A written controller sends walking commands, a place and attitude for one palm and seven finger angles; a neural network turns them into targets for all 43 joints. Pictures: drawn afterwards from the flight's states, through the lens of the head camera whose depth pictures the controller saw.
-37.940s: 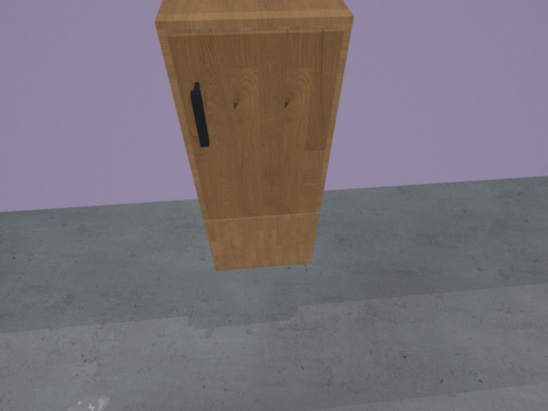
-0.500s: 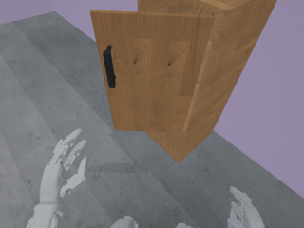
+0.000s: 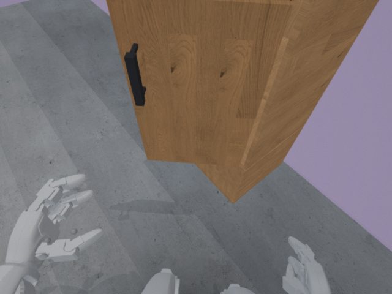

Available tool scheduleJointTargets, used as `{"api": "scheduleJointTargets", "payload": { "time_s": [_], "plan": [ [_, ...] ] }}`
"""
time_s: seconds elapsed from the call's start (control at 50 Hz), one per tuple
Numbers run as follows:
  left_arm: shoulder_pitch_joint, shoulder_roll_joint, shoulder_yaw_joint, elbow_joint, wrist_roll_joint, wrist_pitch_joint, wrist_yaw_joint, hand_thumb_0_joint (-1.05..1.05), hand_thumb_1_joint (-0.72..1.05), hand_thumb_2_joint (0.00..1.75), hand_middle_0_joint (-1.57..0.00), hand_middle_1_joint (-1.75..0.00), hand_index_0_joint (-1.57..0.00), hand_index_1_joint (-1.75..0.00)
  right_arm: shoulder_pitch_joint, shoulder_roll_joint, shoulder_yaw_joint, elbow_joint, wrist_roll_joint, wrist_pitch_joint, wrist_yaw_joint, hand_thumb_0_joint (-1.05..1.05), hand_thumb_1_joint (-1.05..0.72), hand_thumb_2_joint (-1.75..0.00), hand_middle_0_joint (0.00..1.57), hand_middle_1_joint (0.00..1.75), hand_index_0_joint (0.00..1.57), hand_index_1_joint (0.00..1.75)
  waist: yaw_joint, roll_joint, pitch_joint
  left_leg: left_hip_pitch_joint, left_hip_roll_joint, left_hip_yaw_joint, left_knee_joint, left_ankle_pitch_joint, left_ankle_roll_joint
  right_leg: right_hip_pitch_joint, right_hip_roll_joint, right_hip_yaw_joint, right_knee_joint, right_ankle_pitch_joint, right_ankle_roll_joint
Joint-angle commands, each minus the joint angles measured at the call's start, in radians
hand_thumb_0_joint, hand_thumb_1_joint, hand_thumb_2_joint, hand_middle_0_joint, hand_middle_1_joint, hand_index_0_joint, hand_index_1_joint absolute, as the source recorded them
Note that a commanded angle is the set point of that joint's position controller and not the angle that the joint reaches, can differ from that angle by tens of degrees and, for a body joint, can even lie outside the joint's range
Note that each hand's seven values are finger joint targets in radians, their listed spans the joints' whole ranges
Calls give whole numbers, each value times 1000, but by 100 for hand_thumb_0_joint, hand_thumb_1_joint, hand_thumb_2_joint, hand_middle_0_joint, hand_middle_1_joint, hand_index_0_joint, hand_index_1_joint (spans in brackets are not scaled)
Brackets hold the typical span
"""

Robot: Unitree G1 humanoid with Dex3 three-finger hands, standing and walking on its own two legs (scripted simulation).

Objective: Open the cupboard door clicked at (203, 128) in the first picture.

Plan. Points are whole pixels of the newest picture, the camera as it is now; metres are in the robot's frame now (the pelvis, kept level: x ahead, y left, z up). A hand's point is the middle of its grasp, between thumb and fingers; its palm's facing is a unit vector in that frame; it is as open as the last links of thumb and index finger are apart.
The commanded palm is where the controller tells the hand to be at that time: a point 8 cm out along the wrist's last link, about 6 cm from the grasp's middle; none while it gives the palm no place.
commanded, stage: raise the hand with hooked fingers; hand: left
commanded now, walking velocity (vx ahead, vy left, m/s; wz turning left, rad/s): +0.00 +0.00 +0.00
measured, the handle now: (137, 76) +0.58 +0.19 +0.10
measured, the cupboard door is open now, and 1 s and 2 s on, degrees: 47 47 47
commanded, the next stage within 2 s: move the hooked fingers beside the handle in 1.30 s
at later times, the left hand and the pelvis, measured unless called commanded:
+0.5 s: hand (55, 197) +0.26 +0.26 +0.09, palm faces +0.03 -1.00 -0.06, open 13.6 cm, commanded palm +0.24 +0.32 +0.10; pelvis +0.01 +0.01 +0.02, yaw +0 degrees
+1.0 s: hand (44, 167) +0.30 +0.29 +0.11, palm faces +0.01 -1.00 -0.02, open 14.0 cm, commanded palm +0.27 +0.34 +0.12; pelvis +0.01 +0.02 +0.03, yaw -1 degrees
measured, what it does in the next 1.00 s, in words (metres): stands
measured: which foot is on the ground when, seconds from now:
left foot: down 0.00-1.00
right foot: down 0.00-1.00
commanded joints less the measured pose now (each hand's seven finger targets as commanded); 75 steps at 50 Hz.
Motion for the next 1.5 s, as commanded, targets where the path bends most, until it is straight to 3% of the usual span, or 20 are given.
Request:
{"api": "scheduleJointTargets", "payload": {
  "time_s": [0.0, 0.1, 0.22, 0.38, 0.46, 0.58, 0.64, 0.74, 0.88, 0.94, 0.98, 1.04, 1.1, 1.16, 1.18, 1.24, 1.3, 1.38, 1.44, 1.48],
  "plan": [
    [-8, 135, 122, -144, -34, -108, 9, 0, -6, 49, -27, -92, -27, -92, -45, -164, -73, -154, 5, -60, -10, 0, -90, -90, 20, 30, 20, 30, 2, -28, -201, 173, -15, 4, -142, 316, 18, 133, -27, 74, -171, 370, 35],
    [-60, 163, 122, -122, -42, -128, -33, 0, -17, 44, -28, -99, -28, -99, -18, -191, -76, -160, 14, -70, -12, 0, -90, -90, 20, 30, 20, 30, 0, 6, -218, 214, -17, 11, -168, 315, 21, 139, -28, 78, -191, 339, 29],
    [-162, 219, 149, -122, -42, -125, -20, 0, -31, 38, -29, -108, -29, -108, -3, -204, -68, -160, 17, -71, -21, 0, -90, -90, 20, 30, 20, 30, -3, 29, -192, 265, -13, 6, -221, 283, 22, 129, -18, 58, -218, 270, 19],
    [-290, 260, 163, -26, -43, -71, -43, 0, -50, 30, -30, -120, -30, -120, 6, -216, -52, -171, 23, -52, -27, 0, -90, -90, 20, 30, 20, 30, -4, 58, -183, 316, -11, 5, -271, 264, 20, 162, -13, 55, -259, 257, 14],
    [-371, 280, 169, 38, -46, -39, -66, 0, -50, 30, -30, -120, -30, -120, 6, -220, -43, -171, 25, -46, -30, 0, -90, -90, 20, 30, 20, 30, -9, 41, -151, 323, -12, 4, -288, 257, 21, 169, -9, 56, -281, 261, 13],
    [-488, 323, 191, 67, -38, -25, -80, 0, -50, 30, -30, -120, -30, -120, 6, -221, -38, -166, 25, -43, -36, 0, -90, -90, 20, 30, 20, 30, -3, 73, -181, 381, -11, -1, -317, 285, 18, 189, -9, 48, -292, 281, 8],
    [-520, 350, 210, 125, -42, -12, -92, 0, -50, 30, -30, -120, -30, -120, 11, -229, -36, -158, 24, -37, -39, 0, -90, -90, 20, 30, 20, 30, -1, 27, -173, 375, -11, -3, -323, 290, 19, 208, -7, 49, -302, 289, 6],
    [-618, 383, 219, 151, -37, -2, -107, 0, -50, 30, -30, -120, -30, -120, 12, -232, -37, -152, 28, -31, -44, 0, -90, -90, 20, 30, 20, 30, -3, 57, -183, 410, -10, -2, -340, 304, 19, 221, -11, 53, -317, 303, 4],
    [-581, 352, 205, 217, -41, 16, -128, 0, -50, 30, -30, -120, -30, -120, 22, -234, -42, -157, 29, -23, -37, 0, -90, -90, 20, 30, 20, 30, 1, 23, -184, 418, -13, 2, -355, 331, 19, 227, -10, 43, -326, 337, 8],
    [-600, 377, 221, 198, -37, 9, -117, 0, -50, 30, -30, -120, -30, -120, 24, -238, -45, -160, 26, -18, -35, 0, -90, -90, 20, 30, 20, 30, 3, 34, -177, 415, -12, 4, -355, 324, 18, 226, -9, 45, -324, 325, 5],
    [-611, 379, 226, 164, -31, -6, -105, 0, -50, 30, -30, -120, -30, -120, 23, -231, -45, -163, 26, -17, -33, 0, -90, -90, 20, 30, 20, 30, 4, 81, -204, 449, -10, -1, -362, 342, 15, 218, -8, 41, -318, 327, 5],
    [-614, 387, 233, 162, -31, -22, -94, 0, -50, 30, -30, -120, -30, -120, 27, -233, -45, -154, 23, -14, -36, 0, -90, -90, 20, 30, 20, 30, -4, 39, -191, 443, -7, -3, -360, 338, 16, 219, -6, 42, -321, 325, 6],
    [-623, 375, 219, 152, -25, -28, -95, 0, -50, 30, -30, -120, -30, -120, 20, -228, -42, -154, 25, -14, -36, 0, -90, -90, 20, 30, 20, 30, -3, 107, -194, 461, -7, -7, -370, 333, 11, 204, -8, 39, -320, 309, 5],
    [-613, 370, 217, 175, -26, -19, -98, 0, -50, 30, -30, -120, -30, -120, 22, -230, -42, -150, 25, -11, -41, 0, -90, -90, 20, 30, 20, 30, -10, 63, -190, 457, -7, -6, -370, 323, 15, 208, -6, 40, -326, 312, 8],
    [-621, 368, 211, 171, -25, -17, -101, 0, -50, 30, -30, -120, -30, -120, 18, -231, -40, -150, 26, -11, -42, 0, -90, -90, 20, 30, 20, 30, -8, 86, -188, 455, -7, -8, -373, 320, 13, 205, -8, 40, -326, 309, 8],
    [-617, 377, 219, 192, -30, -9, -107, 0, -50, 30, -30, -120, -30, -120, 19, -234, -41, -150, 25, -11, -45, 0, -90, -90, 20, 30, 20, 30, -7, 48, -184, 447, -9, -7, -369, 309, 17, 214, -7, 42, -330, 306, 7],
    [-630, 365, 206, 180, -28, -10, -111, 0, -50, 30, -30, -120, -30, -120, 15, -230, -38, -153, 27, -13, -44, 0, -90, -90, 20, 30, 20, 30, -8, 72, -186, 459, -8, -12, -374, 319, 14, 206, -8, 37, -327, 310, 7],
    [-624, 361, 209, 200, -30, -9, -110, 0, -50, 30, -30, -120, -30, -120, 18, -230, -38, -150, 26, -12, -44, 0, -90, -90, 20, 30, 20, 30, -9, 44, -185, 445, -12, -4, -366, 321, 15, 213, -8, 41, -327, 324, 11],
    [-746, 389, 203, 240, -15, -11, -106, 0, -50, 30, -30, -120, -30, -120, 27, -238, -35, -126, 24, -6, -51, 0, -90, -90, 20, 30, 20, 30, -34, 35, -145, 420, -10, -4, -357, 272, 20, 181, -9, 51, -334, 286, 10],
    [-820, 372, 177, 267, -4, -17, -106, 0, -50, 30, -30, -120, -30, -120, 28, -236, -35, -122, 26, -5, -56, 0, -90, -90, 20, 30, 20, 30, -41, 59, -168, 432, -11, -8, -359, 253, 19, 168, -12, 53, -332, 265, 11]
  ]
}}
